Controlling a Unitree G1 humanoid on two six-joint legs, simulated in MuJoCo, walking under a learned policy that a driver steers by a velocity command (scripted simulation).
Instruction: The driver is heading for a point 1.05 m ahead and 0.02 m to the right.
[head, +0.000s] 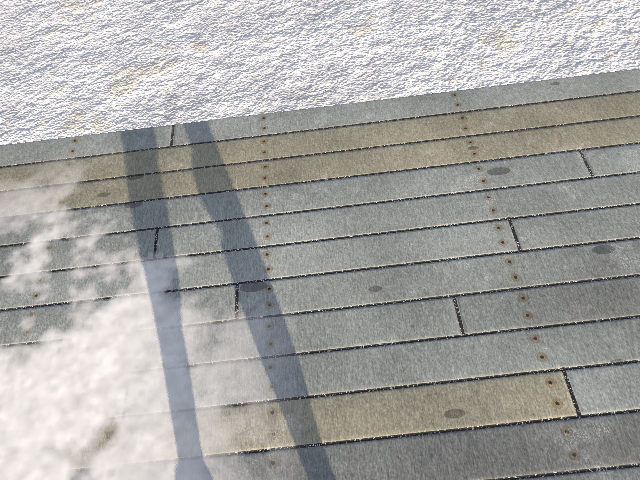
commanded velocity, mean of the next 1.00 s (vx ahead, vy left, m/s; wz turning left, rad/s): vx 0.00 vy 0.00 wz -0.25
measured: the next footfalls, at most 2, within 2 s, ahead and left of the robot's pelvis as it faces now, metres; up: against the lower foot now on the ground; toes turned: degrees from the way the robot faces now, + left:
left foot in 0.38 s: +0.10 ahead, +0.15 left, +0.00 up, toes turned -17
right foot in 0.68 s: +0.01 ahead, -0.10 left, +0.00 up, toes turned -9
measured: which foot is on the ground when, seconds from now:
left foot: up 0.00-0.36, down 0.38-1.00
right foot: down 0.00-0.38, up 0.40-0.66, down 0.68-1.00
